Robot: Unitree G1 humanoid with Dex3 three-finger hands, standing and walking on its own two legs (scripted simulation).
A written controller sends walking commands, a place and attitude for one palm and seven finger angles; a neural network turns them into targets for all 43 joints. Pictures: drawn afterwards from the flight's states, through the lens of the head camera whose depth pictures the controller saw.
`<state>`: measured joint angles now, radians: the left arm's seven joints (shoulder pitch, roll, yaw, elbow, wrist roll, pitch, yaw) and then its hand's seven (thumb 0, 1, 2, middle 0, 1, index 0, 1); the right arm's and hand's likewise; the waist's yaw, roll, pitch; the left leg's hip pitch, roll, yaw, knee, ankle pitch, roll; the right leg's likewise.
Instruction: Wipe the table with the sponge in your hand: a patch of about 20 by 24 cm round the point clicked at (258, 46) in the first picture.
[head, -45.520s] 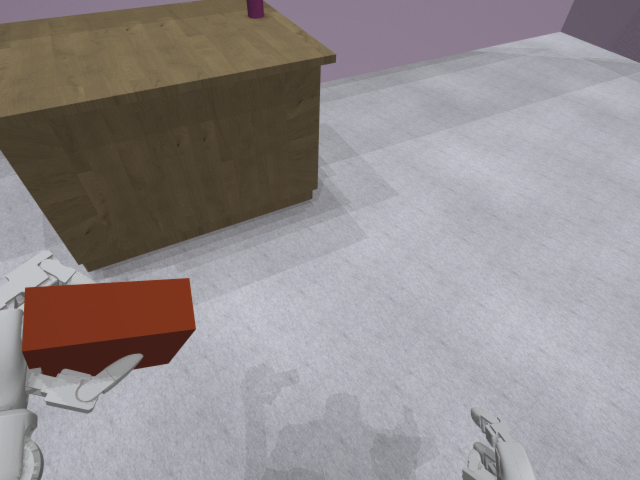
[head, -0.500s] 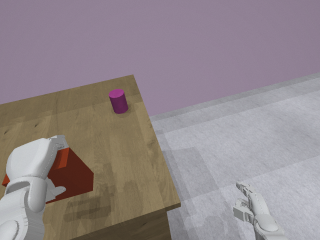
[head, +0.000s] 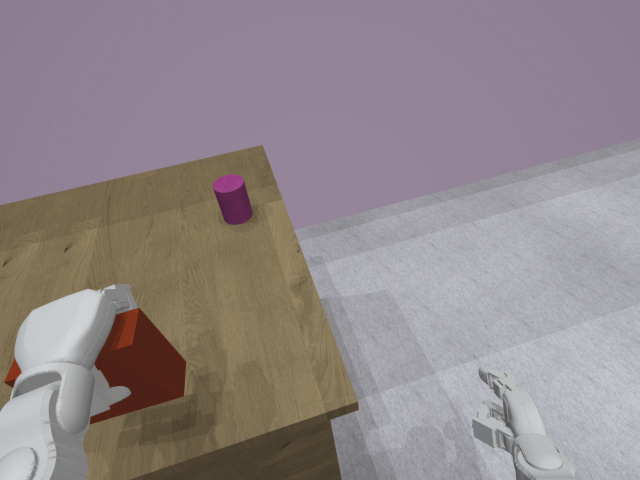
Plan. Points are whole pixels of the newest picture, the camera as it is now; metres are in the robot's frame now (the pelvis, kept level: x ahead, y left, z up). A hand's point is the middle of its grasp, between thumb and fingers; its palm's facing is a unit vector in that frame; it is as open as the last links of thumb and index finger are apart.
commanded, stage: bring the sponge back beside the body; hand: left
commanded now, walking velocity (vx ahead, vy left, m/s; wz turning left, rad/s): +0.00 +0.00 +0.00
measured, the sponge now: (116, 378) +0.19 +0.29 +0.06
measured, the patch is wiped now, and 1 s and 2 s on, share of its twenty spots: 0.95 0.95 0.95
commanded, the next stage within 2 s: step back with the hand held close in 1.14 s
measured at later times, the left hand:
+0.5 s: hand (102, 361) +0.19 +0.28 +0.11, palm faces +0.05 -0.14 -0.99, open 9.2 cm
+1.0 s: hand (91, 362) +0.18 +0.29 +0.11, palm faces +0.08 -0.11 -0.99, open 9.2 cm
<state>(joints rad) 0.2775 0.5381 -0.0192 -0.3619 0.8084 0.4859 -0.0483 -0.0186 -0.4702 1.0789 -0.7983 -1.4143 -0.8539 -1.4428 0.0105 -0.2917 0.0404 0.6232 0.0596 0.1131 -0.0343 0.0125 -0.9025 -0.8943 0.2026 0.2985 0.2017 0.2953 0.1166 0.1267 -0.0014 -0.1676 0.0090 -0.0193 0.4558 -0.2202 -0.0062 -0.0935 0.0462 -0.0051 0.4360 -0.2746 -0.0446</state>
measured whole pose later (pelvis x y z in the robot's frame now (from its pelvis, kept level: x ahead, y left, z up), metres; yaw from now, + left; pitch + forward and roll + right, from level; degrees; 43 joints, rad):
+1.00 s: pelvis +0.00 +0.01 +0.00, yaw +0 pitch -5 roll +0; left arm 0.35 0.54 -0.01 -0.41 0.83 0.42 0.01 -0.02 -0.47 1.08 -0.80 -1.41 -0.85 -1.44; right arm 0.02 -0.27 0.04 0.63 0.05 0.11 -0.03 0.01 -0.90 -0.89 0.20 0.30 0.20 0.30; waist 0.13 0.12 0.00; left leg -0.15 0.00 -0.02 0.45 -0.22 0.00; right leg -0.07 0.04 0.00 0.42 -0.27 -0.04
